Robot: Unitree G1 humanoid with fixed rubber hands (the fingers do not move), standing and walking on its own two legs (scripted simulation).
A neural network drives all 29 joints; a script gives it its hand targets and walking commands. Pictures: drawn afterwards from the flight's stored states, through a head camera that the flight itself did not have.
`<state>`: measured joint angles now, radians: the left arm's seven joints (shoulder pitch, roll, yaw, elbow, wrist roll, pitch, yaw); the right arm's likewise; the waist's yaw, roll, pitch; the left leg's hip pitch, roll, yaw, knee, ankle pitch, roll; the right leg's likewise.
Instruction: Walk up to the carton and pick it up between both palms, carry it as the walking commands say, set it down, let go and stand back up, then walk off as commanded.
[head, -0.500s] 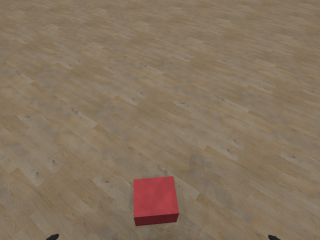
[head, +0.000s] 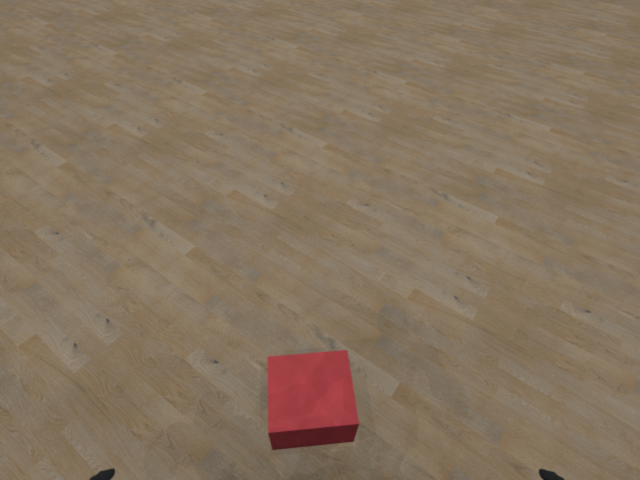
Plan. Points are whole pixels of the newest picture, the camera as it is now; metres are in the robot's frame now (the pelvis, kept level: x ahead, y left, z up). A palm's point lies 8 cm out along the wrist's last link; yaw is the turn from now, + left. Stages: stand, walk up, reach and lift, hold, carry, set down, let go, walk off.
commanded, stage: walk off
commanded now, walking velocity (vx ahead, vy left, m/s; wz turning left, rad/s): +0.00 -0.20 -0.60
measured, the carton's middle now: (310, 399) +0.47 +0.03 -0.70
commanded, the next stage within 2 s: none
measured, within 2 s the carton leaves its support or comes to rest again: neither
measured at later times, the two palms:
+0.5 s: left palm out of the picture +0.10 +0.15 -0.13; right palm out of the picture -0.03 -0.43 -0.14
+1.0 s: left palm (313, 475) +0.16 +0.02 -0.14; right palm out of the picture -0.17 -0.46 -0.10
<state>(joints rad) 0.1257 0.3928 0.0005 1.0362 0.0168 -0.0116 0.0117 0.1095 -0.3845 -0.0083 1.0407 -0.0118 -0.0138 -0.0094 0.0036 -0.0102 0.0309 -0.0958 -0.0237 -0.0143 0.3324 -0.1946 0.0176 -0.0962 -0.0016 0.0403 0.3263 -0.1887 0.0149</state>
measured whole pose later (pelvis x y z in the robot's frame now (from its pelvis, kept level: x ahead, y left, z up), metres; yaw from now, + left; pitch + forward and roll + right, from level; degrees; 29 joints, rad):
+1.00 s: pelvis -0.05 -0.18 +0.00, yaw -28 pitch -1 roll -3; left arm 0.18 0.33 0.08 0.85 0.02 0.10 -0.07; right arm 0.28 -0.28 -0.07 0.92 -0.03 0.02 -0.07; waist -0.02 -0.04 0.07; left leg -0.19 0.17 0.16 0.48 -0.27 -0.03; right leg -0.53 0.00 0.06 1.17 -0.31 0.13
